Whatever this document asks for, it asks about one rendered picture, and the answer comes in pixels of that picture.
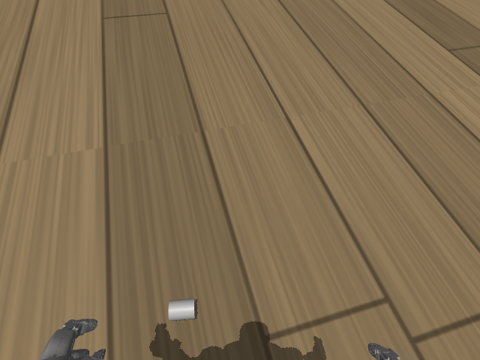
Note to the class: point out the left robot hand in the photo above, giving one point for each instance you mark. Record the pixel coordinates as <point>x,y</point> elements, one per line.
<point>62,341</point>

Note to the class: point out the can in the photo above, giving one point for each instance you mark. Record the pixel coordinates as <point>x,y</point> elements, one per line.
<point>184,309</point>

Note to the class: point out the right robot hand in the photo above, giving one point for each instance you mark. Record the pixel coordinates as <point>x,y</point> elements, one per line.
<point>381,353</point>

